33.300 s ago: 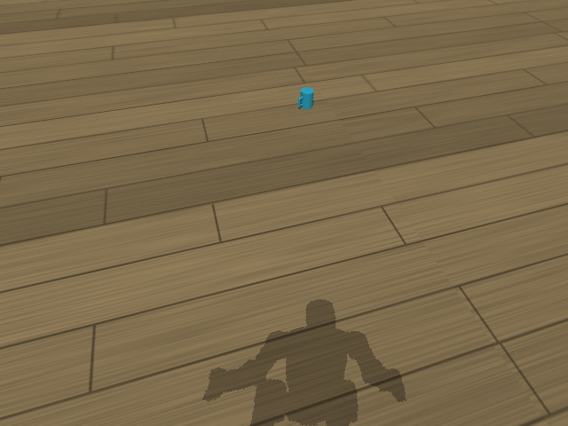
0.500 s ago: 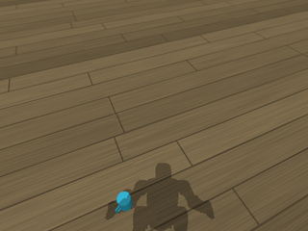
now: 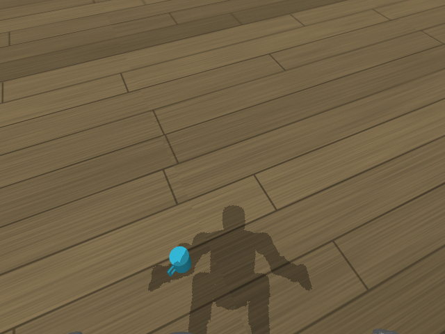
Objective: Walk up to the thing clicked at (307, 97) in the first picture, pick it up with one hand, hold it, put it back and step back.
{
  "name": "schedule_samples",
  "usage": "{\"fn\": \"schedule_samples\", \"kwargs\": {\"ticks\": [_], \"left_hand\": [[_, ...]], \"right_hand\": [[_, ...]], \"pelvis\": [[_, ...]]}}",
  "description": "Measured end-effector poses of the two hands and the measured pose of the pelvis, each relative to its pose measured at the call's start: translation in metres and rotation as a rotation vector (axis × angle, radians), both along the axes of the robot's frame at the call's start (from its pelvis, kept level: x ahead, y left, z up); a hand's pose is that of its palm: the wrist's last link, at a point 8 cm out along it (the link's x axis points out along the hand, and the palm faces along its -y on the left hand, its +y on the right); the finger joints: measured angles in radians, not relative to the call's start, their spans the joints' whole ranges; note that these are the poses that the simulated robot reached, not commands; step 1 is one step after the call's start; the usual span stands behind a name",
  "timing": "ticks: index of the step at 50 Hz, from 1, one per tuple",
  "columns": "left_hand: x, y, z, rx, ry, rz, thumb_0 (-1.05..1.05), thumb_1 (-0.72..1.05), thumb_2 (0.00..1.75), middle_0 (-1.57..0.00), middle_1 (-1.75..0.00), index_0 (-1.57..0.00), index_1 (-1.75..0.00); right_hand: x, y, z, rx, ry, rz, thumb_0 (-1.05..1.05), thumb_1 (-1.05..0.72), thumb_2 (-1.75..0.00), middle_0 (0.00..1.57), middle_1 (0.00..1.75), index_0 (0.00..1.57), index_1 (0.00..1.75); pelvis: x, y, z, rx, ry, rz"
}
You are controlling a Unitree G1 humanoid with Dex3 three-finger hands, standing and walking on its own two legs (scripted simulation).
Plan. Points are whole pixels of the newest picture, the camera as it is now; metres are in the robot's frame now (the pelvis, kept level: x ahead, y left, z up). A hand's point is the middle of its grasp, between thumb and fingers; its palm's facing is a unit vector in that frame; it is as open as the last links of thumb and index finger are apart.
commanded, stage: step back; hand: left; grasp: from above
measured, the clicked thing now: (178, 263) +0.44 +0.20 -0.72
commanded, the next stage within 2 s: none
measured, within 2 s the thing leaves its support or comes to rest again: neither
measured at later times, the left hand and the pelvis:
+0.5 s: hand out of the picture +0.04 +0.29 -0.17, palm faces -0.10 -0.92 -0.37, open 7.4 cm; pelvis -0.09 +0.04 -0.01, yaw -5 degrees
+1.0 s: hand out of the picture -0.07 +0.31 -0.17, palm faces -0.01 -0.93 -0.36, open 7.4 cm; pelvis -0.22 +0.05 -0.02, yaw -1 degrees
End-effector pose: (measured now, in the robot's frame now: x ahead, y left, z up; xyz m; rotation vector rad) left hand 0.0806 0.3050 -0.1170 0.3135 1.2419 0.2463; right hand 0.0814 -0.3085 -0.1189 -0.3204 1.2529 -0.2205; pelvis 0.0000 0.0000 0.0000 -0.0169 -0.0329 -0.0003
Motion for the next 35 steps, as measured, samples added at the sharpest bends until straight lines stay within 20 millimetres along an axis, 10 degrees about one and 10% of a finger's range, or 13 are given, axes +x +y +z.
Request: {"fn": "schedule_samples", "kwargs": {"ticks": [14,35], "left_hand": [[0.016,0.038,-0.015,-0.014,-0.09,-0.073,0.0,0.9,0.9,-0.21,-0.3,-0.2,-0.3],[-0.107,0.017,0.01,0.038,-0.055,-0.12,0.01,0.9,0.9,-0.21,-0.3,-0.2,-0.3]], "right_hand": [[-0.073,0.033,0.015,-0.084,0.071,-0.01,0.0,-0.9,-0.9,0.2,0.29,0.2,0.3],[-0.138,0.021,-0.007,0.009,-0.076,-0.055,0.0,-0.9,-0.9,0.2,0.29,0.2,0.3]], "pelvis": [[-0.043,0.039,-0.005,-0.018,0.02,-0.006],[-0.131,0.023,-0.008,0.047,-0.011,-0.088]]}}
